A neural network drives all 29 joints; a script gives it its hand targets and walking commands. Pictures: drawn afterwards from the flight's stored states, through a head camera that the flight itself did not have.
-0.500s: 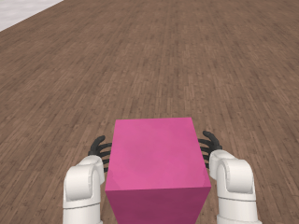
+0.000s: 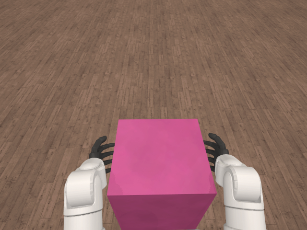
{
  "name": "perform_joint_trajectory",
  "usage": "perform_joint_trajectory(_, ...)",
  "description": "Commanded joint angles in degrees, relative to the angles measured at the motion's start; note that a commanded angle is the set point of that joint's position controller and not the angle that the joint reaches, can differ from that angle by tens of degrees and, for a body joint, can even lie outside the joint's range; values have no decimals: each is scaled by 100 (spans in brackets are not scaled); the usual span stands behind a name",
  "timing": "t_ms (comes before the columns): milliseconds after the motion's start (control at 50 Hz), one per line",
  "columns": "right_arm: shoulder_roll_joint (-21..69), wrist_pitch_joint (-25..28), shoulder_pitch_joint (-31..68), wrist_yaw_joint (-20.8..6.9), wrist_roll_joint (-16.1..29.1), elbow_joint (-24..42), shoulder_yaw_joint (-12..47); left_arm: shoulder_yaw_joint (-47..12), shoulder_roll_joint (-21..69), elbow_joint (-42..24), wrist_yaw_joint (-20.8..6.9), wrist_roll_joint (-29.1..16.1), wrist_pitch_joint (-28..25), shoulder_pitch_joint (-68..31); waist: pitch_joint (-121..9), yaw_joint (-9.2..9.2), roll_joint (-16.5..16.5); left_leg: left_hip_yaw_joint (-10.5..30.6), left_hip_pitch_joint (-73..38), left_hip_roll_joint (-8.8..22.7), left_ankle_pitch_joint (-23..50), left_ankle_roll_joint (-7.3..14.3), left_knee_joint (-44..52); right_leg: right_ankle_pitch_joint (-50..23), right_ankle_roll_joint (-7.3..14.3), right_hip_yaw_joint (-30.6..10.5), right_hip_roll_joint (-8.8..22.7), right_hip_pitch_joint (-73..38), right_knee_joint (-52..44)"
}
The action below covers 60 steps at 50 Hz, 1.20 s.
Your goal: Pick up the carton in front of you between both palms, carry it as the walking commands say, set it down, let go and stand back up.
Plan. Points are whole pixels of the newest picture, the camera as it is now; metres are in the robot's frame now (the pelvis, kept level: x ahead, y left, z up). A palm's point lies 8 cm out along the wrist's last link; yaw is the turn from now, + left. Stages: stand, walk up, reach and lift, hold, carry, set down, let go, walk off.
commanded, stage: carry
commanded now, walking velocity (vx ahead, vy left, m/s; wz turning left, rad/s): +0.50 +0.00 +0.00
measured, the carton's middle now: (158, 176) +0.27 -0.01 -0.02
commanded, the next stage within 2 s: none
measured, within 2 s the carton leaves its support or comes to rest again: neither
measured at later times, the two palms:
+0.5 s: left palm (115, 82) +0.57 +0.12 +0.08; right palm (198, 78) +0.60 -0.17 +0.07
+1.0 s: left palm (117, 57) +0.74 +0.13 +0.08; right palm (189, 57) +0.74 -0.17 +0.08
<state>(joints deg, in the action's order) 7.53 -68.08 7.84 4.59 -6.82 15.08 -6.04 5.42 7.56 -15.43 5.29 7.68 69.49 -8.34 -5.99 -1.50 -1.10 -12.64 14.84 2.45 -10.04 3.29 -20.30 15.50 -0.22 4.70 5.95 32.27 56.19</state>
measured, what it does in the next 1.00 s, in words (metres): walks ahead: right foot, then left foot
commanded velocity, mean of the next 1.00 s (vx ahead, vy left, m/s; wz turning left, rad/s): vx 0.13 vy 0.00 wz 0.00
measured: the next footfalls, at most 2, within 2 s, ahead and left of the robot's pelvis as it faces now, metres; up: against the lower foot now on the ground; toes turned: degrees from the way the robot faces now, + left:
right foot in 0.26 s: +0.37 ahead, -0.13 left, +0.00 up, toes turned -10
left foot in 0.64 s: +0.53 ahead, +0.10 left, +0.00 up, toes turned -22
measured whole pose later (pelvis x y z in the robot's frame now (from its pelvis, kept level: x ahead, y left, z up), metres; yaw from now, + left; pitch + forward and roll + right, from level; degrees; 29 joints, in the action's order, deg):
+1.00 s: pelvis +0.47 -0.02 -0.01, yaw +0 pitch +5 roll +1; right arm 7.9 -68.8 10.8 4.6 -7.2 18.3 -6.6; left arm 6.7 7.9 -18.6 5.1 7.3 69.8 -10.9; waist -5.8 -0.2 -0.6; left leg -11.7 21.4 2.5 -11.4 2.6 -29.5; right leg 21.8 -3.0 7.4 4.1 6.3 27.4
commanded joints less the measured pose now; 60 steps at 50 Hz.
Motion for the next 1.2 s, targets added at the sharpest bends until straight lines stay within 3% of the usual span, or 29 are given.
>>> perform_joint_trajectory(0, 5561, 73, 2712, -1601, 2593, 627, 4162, -4167, 5682, -631, -1374, -2369, -249, -2714, -1308, 65, 843, 1307, -1514, 1433, 9, 433, 1252, -533, -94, 53, 137, 465, -983)
perform_joint_trajectory(160, 4787, -178, 2433, -1465, 2350, 760, 3982, -4069, 4922, -862, -1360, -2422, 57, -2588, -648, 23, 965, 554, -1926, 1183, 1497, 216, 831, -1348, 83, 630, -168, -95, -2758)
perform_joint_trajectory(200, 4679, -261, 2486, -1442, 2291, 671, 3953, -3978, 4784, -748, -1390, -2430, 148, -2592, -684, 72, 944, 301, -1860, 1103, 2114, 89, 179, -1088, 182, 888, -347, -810, -3068)
perform_joint_trajectory(220, 4636, -300, 2512, -1431, 2278, 636, 3951, -3927, 4749, -653, -1408, -2426, 181, -2581, -892, 142, 762, 4, -1537, 901, 2429, -44, -639, -854, 201, 1146, -581, -1720, -3208)
perform_joint_trajectory(240, 4554, -334, 2571, -1423, 2275, 610, 3945, -3858, 4717, -532, -1425, -2413, 205, -2527, -1299, 254, 448, -72, -726, 741, 1978, -228, -1722, -559, 238, 706, -264, -3014, -3091)
perform_joint_trajectory(260, 4569, -398, 2806, -1420, 2325, 734, 4016, -3748, 4640, -379, -1433, -2323, 190, -2511, -1775, 349, -932, -72, 774, 193, 659, -542, -3520, 120, 846, -1751, 1174, -4214, -3637)
perform_joint_trajectory(280, 4661, -427, 2988, -1433, 2365, 742, 4043, -3733, 4757, -240, -1442, -2329, 164, -2469, -1755, 361, -1896, 410, 2198, -394, -1665, -597, -4628, -921, 1390, -3308, 1842, -4838, -4218)
perform_joint_trajectory(300, 4854, -394, 2992, -1450, 2383, 601, 4073, -3762, 4929, -359, -1460, -2408, 148, -2578, -1690, 290, -1387, 942, 2519, -97, -1898, -431, -5314, -2217, 1432, -2778, 1878, -4749, -4003)
perform_joint_trajectory(320, 5020, -333, 3024, -1468, 2409, 585, 4073, -3831, 5152, -412, -1477, -2472, 105, -2667, -1744, 295, -887, 1098, 2469, 113, -1828, -324, -5415, -3363, 1356, -2169, 1715, -4466, -3775)
perform_joint_trajectory(340, 5225, -267, 3050, -1475, 2412, 573, 4101, -3903, 5352, -518, -1500, -2520, 46, -2813, -1684, 269, -354, 1182, 2335, 328, -1528, -282, -4994, -3624, 1115, -1616, 1592, -4097, -3750)
perform_joint_trajectory(360, 5346, -199, 3047, -1471, 2404, 615, 4133, -3956, 5503, -606, -1525, -2567, -13, -2919, -1642, 230, -234, 1206, 2012, 470, -1215, -299, -4269, -3435, 859, -1139, 1433, -3682, -3927)
perform_joint_trajectory(380, 5421, -139, 3069, -1450, 2372, 667, 4174, -4005, 5610, -682, -1552, -2608, -68, -3006, -1644, 217, -421, 1015, 1698, 377, -1060, -330, -3742, -3478, 696, -719, 1286, -3482, -3993)
perform_joint_trajectory(440, 5598, -5, 2766, -1362, 2280, 670, 4213, -4041, 5559, -830, -1602, -2685, -131, -2870, -1691, 210, -662, 685, 1189, 131, -921, -434, -2502, -3657, 747, -80, 1056, -3268, -4000)
perform_joint_trajectory(500, 5446, 14, 2670, -1288, 2241, 923, 4230, -4050, 5375, -993, -1613, -2677, -135, -2717, -1639, 226, -894, 428, 883, -41, -29, -458, -1516, -4141, 668, 333, 897, -3302, -3826)
perform_joint_trajectory(580, 5121, -152, 2548, -1336, 2263, 936, 4159, -3965, 5089, -880, -1555, -2503, -27, -2516, -1457, 197, -613, 126, -32, -74, 1583, -462, -88, -3382, 349, 661, 589, -3041, -3142)
perform_joint_trajectory(600, 5027, -203, 2512, -1370, 2266, 868, 4124, -3933, 5001, -801, -1543, -2438, 10, -2487, -1372, 183, -430, 186, -505, 83, 2081, -457, 205, -2865, 190, 621, 501, -2757, -2911)
perform_joint_trajectory(620, 4900, -263, 2506, -1405, 2265, 774, 4063, -3892, 4904, -662, -1530, -2370, 48, -2447, -1436, 189, -215, 565, -1187, 591, 3019, -391, 20, -2022, 33, 583, 449, -2240, -2635)
perform_joint_trajectory(640, 4823, -293, 2529, -1439, 2223, 564, 3961, -3933, 4867, -612, -1512, -2353, 109, -2537, -1626, 198, 471, 1208, -1854, 1259, 5034, -22, -531, -638, -176, 404, 203, -1730, -2360)
perform_joint_trajectory(660, 4849, -283, 2422, -1467, 2198, 286, 3876, -3992, 4836, -596, -1502, -2364, 179, -2612, -1801, 165, 953, 1612, -2220, 1592, 5173, 422, -618, 344, -256, 209, 89, -1411, -2378)
perform_joint_trajectory(680, 4952, -258, 2295, -1485, 2213, 99, 3837, -4013, 4859, -559, -1511, -2374, 207, -2685, -1749, 155, 1118, 1759, -2010, 1631, 4743, 511, -397, 724, -279, 156, 50, -1452, -2443)
perform_joint_trajectory(720, 5207, -208, 2467, -1502, 2250, 42, 3834, -4078, 5076, -500, -1539, -2466, 170, -2955, -1675, 175, 968, 1434, -1763, 1291, 4580, 329, -460, 444, -256, 124, 2, -1838, -3128)
perform_joint_trajectory(760, 5353, -157, 2710, -1498, 2306, 182, 3878, -4109, 5257, -555, -1546, -2537, 105, -3161, -1769, 161, 813, 1074, -1780, 1031, 4647, 97, -770, -459, -259, 142, 23, -2089, -3321)
perform_joint_trajectory(840, 5362, -114, 2771, -1421, 2323, 452, 3941, -4088, 5329, -633, -1512, -2557, 43, -3023, -2138, 156, 314, 851, -1553, 855, 4870, 76, -1155, -2256, -294, 128, 134, -2560, -2804)
perform_joint_trajectory(880, 5348, -109, 2754, -1404, 2326, 544, 3992, -4061, 5345, -642, -1502, -2522, 19, -2883, -2186, 158, 244, 779, -1539, 808, 5060, 96, -1219, -2505, -318, 135, 128, -2506, -2663)
perform_joint_trajectory(940, 5343, -108, 2781, -1406, 2366, 647, 4070, -4031, 5351, -693, -1498, -2494, 2, -2797, -2075, 169, 285, 796, -1541, 791, 5116, 132, -1189, -2094, -332, 154, 44, -2392, -2908)
perform_joint_trajectory(980, 5312, -118, 2759, -1407, 2372, 659, 4092, -4005, 5322, -686, -1501, -2476, 9, -2742, -1942, 176, 233, 788, -1338, 738, 4749, 105, -1203, -2274, -311, 157, 40, -2531, -3096)
perform_joint_trajectory(1080, 5242, -136, 2652, -1410, 2303, 600, 4102, -3948, 5225, -591, -1532, -2440, 17, -2610, -1711, 183, -269, 487, -419, 455, 2897, -131, -1264, -4292, -189, 140, 401, -3077, -2695)
perform_joint_trajectory(1120, 5251, -140, 2727, -1422, 2321, 608, 4120, -3948, 5224, -610, -1541, -2445, 13, -2673, -1593, 185, -241, 457, -480, 446, 2851, -161, -1242, -4209, -166, 188, 411, -2889, -2660)
perform_joint_trajectory(1180, 5237, -149, 2771, -1435, 2345, 595, 4119, -3958, 5206, -630, -1540, -2454, 21, -2741, -1566, 183, -90, 543, -674, 589, 3252, -104, -1286, -3446, -168, 243, 348, -2647, -2693)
